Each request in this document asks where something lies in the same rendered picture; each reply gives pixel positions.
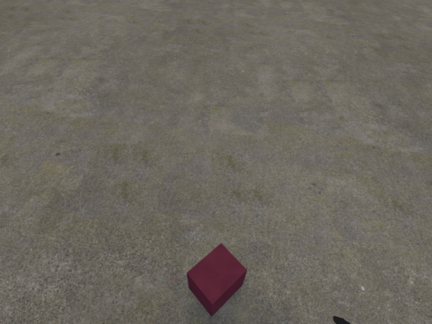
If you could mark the carton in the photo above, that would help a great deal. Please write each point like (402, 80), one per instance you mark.
(216, 278)

